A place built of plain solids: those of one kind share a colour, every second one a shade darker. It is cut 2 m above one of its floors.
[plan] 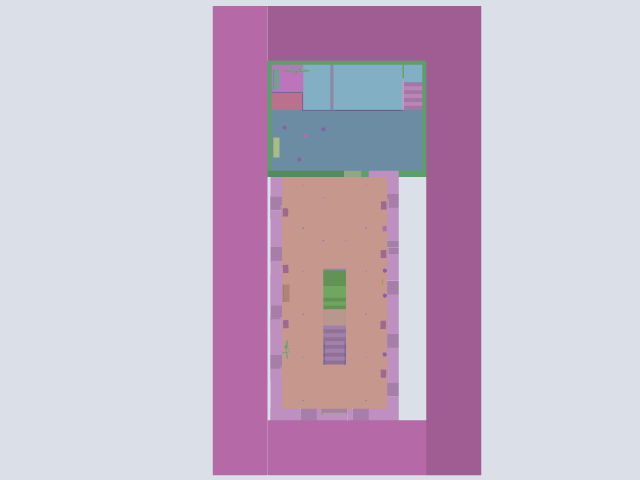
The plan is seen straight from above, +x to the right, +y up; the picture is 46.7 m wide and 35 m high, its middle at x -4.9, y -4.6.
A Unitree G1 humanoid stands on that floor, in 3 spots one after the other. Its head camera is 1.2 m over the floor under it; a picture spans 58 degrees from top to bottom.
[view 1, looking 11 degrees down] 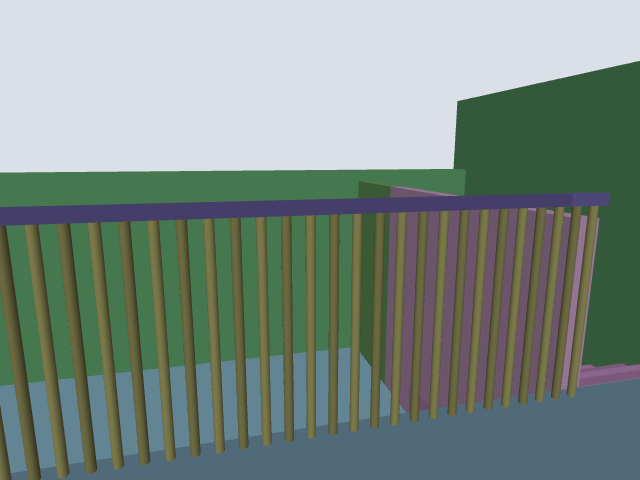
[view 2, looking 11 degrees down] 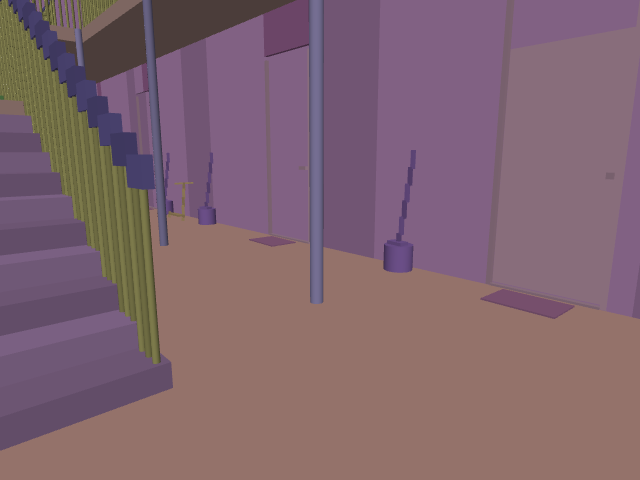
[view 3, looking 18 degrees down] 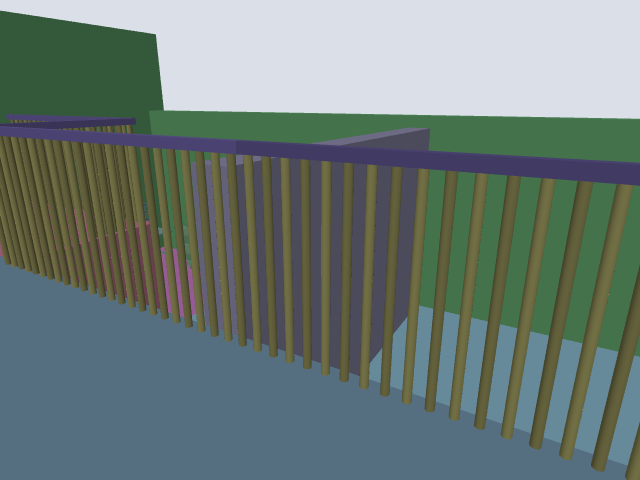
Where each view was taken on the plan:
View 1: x -0.61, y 3.19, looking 76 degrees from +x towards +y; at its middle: wall_yard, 5.23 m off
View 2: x -3.83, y -15.75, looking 48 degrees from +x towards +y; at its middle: post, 3.48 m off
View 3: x -2.52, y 3.35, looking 120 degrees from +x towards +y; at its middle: wall_dive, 2.93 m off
